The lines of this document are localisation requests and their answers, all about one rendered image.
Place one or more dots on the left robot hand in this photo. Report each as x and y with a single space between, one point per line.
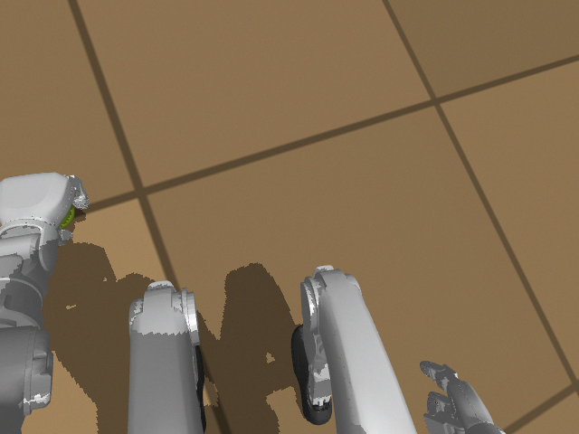
45 197

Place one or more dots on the left robot arm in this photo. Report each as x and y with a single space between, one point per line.
28 253

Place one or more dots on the right robot foot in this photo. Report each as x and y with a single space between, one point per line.
315 414

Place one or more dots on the right robot hand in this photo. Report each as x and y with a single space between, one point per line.
462 408

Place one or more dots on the ball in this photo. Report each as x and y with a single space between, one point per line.
68 218

